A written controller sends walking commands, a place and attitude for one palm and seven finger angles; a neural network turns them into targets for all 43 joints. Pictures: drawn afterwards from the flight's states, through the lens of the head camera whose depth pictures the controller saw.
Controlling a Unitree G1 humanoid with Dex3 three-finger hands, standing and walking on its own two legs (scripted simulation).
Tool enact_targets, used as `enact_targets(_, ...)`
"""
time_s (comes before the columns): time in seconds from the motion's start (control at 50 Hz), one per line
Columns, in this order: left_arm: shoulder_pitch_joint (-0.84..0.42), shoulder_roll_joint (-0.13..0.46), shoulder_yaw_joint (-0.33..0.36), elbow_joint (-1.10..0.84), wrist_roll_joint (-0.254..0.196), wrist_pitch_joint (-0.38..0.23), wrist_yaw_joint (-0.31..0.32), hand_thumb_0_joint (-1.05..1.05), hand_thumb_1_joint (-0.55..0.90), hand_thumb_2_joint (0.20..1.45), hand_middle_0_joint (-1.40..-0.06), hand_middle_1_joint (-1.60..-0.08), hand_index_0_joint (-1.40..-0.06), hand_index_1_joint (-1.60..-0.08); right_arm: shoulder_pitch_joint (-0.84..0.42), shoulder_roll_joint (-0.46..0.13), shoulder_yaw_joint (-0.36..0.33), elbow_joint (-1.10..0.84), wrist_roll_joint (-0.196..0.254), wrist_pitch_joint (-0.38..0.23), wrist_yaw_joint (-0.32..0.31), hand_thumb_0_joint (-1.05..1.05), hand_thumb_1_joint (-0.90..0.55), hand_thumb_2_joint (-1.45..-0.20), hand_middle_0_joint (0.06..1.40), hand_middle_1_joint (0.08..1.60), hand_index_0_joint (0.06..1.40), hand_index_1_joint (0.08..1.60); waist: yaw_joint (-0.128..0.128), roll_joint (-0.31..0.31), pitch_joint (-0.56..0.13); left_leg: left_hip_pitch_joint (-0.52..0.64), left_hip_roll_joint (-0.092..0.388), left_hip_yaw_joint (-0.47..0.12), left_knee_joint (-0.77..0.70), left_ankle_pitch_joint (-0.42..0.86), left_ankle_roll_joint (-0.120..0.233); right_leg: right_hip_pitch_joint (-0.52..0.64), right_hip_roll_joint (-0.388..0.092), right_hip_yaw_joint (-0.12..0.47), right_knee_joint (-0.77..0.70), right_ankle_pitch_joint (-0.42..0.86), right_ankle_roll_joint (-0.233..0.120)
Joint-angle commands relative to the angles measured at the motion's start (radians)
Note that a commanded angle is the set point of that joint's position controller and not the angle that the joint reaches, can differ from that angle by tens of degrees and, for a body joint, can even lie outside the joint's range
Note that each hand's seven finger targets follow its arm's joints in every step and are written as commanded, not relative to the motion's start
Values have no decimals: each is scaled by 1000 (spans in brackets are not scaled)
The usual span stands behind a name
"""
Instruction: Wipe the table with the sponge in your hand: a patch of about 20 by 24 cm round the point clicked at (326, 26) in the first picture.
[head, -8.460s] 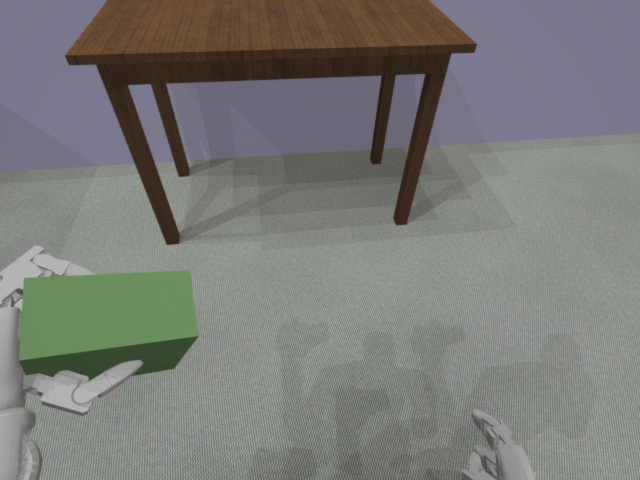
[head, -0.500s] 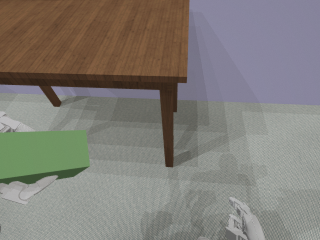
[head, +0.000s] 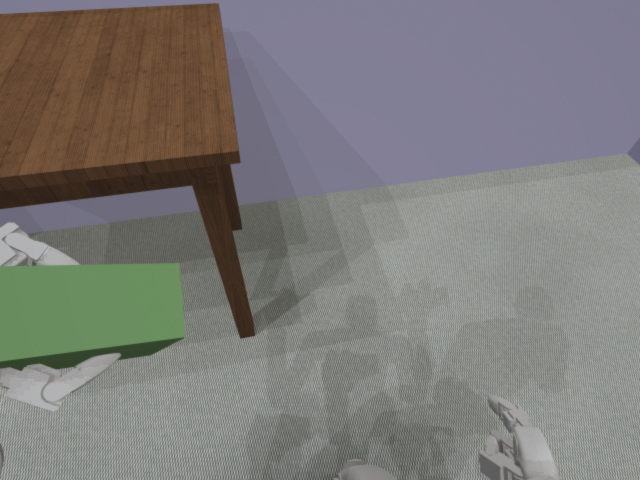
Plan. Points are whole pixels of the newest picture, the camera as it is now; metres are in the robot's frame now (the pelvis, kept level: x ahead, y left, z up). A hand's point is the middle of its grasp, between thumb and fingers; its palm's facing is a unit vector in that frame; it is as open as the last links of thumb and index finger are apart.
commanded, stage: turn to face it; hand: left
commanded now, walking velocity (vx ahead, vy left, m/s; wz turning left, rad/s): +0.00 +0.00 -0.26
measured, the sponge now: (115, 317) +0.23 +0.21 +0.15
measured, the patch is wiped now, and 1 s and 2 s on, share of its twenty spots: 0.00 0.00 0.00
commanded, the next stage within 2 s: take the last steps up to it in 0.06 s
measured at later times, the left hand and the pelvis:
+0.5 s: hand (112, 335) +0.20 +0.19 +0.18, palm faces +0.30 -0.81 -0.50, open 10.1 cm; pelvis -0.03 -0.03 +0.01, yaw -4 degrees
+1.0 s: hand (106, 298) +0.23 +0.21 +0.18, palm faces +0.33 -0.80 -0.50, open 10.1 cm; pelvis +0.01 -0.02 +0.01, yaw -2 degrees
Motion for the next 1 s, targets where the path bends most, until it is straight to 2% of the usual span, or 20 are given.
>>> enact_targets(0.0, -59, 106, 57, -192, -1, -53, 10, 0, 100, 1300, -1200, -1600, -1200, -1600, -57, -93, -26, -126, 8, -100, 0, 0, -900, -900, 200, 300, 200, 300, 12, 283, -40, -33, 317, -78, -144, 302, 143, 42, -137, -85, 121, -149, 50)
enact_targets(0.06, -124, 93, 30, -177, 9, -52, 21, 0, 100, 1300, -1200, -1600, -1200, -1600, -26, -103, -22, -108, 7, -138, 5, 0, -900, -900, 200, 300, 200, 300, -9, 284, -66, -5, 271, -40, -19, 382, 75, 211, -107, -181, -147, -32, 53)
enact_targets(0.1, -184, 120, 52, -166, 18, -63, 23, 0, 100, 1300, -1200, -1600, -1200, -1600, -32, -98, -23, -103, 7, -150, 7, 0, -900, -900, 200, 300, 200, 300, -10, 178, -93, -63, 219, -8, 145, 277, 31, 354, -158, -139, -309, 192, 24)
enact_targets(0.14, -148, 171, 102, -121, 7, -57, 31, 0, 100, 1300, -1200, -1600, -1200, -1600, -63, -61, -19, -119, 11, -147, 5, 0, -900, -900, 200, 300, 200, 300, -2, -197, -150, -260, 23, 6, 486, -270, -37, 404, -448, 321, -398, 621, -137)
enact_targets(0.16, -105, 189, 126, -133, -4, -56, 33, 0, 100, 1300, -1200, -1600, -1200, -1600, -74, -72, -29, -103, 7, -136, -1, 0, -900, -900, 200, 300, 200, 300, 4, -171, -179, -246, 26, -88, 599, -285, -26, 373, -479, 373, -452, 483, -137)
enact_targets(0.22, 38, 194, 170, -195, -11, -69, 42, 0, 100, 1300, -1200, -1600, -1200, -1600, -107, -38, 11, -75, -7, -94, 0, 0, -900, -900, 200, 300, 200, 300, -7, 25, -227, -291, 34, -115, 588, -162, -20, 423, -429, 243, -428, 288, -160)
enact_targets(0.32, 85, 170, 157, -140, -7, -80, 50, 0, 100, 1300, -1200, -1600, -1200, -1600, -103, -53, -1, -66, -11, -89, -18, 0, -900, -900, 200, 300, 200, 300, -12, -93, -201, -231, 14, -48, 311, -150, 1, 390, -419, 196, -517, 50, -156)
enact_targets(0.4, 56, 139, 118, -120, 5, -83, 50, 0, 100, 1300, -1200, -1600, -1200, -1600, -65, -60, -11, -63, -18, -106, -19, 0, -900, -900, 200, 300, 200, 300, -6, -82, -185, -135, -7, -7, 129, -162, 29, 343, -426, 209, -534, -104, -158)
enact_targets(0.46, -6, 124, 78, -135, 12, -90, 48, 0, 100, 1300, -1200, -1600, -1200, -1600, -37, -67, -19, -59, -19, -122, -28, 0, -900, -900, 200, 300, 200, 300, -23, -19, -156, 64, -20, 16, -93, -96, 51, 227, -369, 139, -478, -213, -102)
enact_targets(0.48, -32, 117, 65, -148, 13, -96, 46, 0, 100, 1300, -1200, -1600, -1200, -1600, -25, -77, -26, -63, -21, -127, -34, 0, -900, -900, 200, 300, 200, 300, -29, 22, -148, 114, 5, -3, -162, -124, 71, 194, -325, 109, -414, -230, -74)
enact_targets(0.52, -83, 108, 55, -190, 16, -109, 46, 0, 100, 1300, -1200, -1600, -1200, -1600, -42, -108, -37, -81, -16, -138, -44, 0, -900, -900, 200, 300, 200, 300, -19, 277, -101, 182, 214, -268, -259, -168, 167, 32, -161, -82, -123, -173, -2)
enact_targets(0.54, -88, 129, 70, -162, 24, -111, 48, 0, 100, 1300, -1200, -1600, -1200, -1600, -37, -95, -31, -57, -14, -144, -45, 0, -900, -900, 200, 300, 200, 300, -28, 334, -76, 104, 303, -379, -318, -224, 225, -6, -146, -154, 67, -213, 18)
enact_targets(0.6, -101, 101, 45, -92, 35, -98, 31, 0, 100, 1300, -1200, -1600, -1200, -1600, -63, -94, -32, -39, -11, -163, -36, 0, -900, -900, 200, 300, 200, 300, -18, 302, 34, -154, 254, -259, -320, -330, 220, 89, -187, -171, 136, -163, 28)
enact_targets(0.68, -157, 92, 24, -113, 30, -98, 33, 0, 100, 1300, -1200, -1600, -1200, -1600, -47, -89, -24, -21, -15, -177, -41, 0, -900, -900, 200, 300, 200, 300, -9, 233, -28, -146, 176, -144, -128, -136, 149, 324, -166, -239, -225, -78, 28)
enact_targets(0.7, -163, 100, 33, -99, 33, -100, 33, 0, 100, 1300, -1200, -1600, -1200, -1600, -49, -84, -25, -18, -15, -175, -39, 0, -900, -900, 200, 300, 200, 300, -8, 161, -52, -196, 140, -101, -11, -119, 122, 411, -209, -173, -323, -49, 2)
enact_targets(0.74, -181, 149, 71, -61, 20, -94, 37, 0, 100, 1300, -1200, -1600, -1200, -1600, -79, -65, -27, -38, -8, -163, -26, 0, -900, -900, 200, 300, 200, 300, 1, -239, -56, -480, -17, 1, 487, -253, 35, 504, -589, 458, -538, -133, -183)
enact_targets(0.76, -200, 148, 70, -58, 12, -99, 31, 0, 100, 1300, -1200, -1600, -1200, -1600, -72, -95, -47, -27, -9, -158, -18, 0, -900, -900, 200, 300, 200, 300, -1, -183, -33, -453, 22, -115, 614, -193, 17, 404, -613, 507, -598, -246, -199)
enact_targets(0.82, -104, 160, 109, -79, 5, -121, 19, 0, 100, 1300, -1200, -1600, -1200, -1600, -82, -55, -14, -12, -14, -122, -15, 0, -900, -900, 200, 300, 200, 300, -8, -29, -55, -444, 68, -120, 643, -67, 2, 380, -532, 198, -524, 22, -174)
enact_targets(0.88, -43, 139, 107, -98, 11, -136, 24, 0, 100, 1300, -1200, -1600, -1200, -1600, -79, -41, -7, -25, -20, -112, -14, 0, -900, -900, 200, 300, 200, 300, -12, -66, -95, -349, 73, -53, 409, -25, 3, 387, -477, 18, -473, 266, -141)
enact_targets(0.98, -45, 128, 96, -154, 11, -110, 49, 0, 100, 1300, -1200, -1600, -1200, -1600, -82, -26, -10, -66, -23, -132, -22, 0, -900, -900, 200, 300, 200, 300, 15, -122, -138, -148, -3, 90, 95, 0, 20, 411, -439, -16, -418, 270, -120)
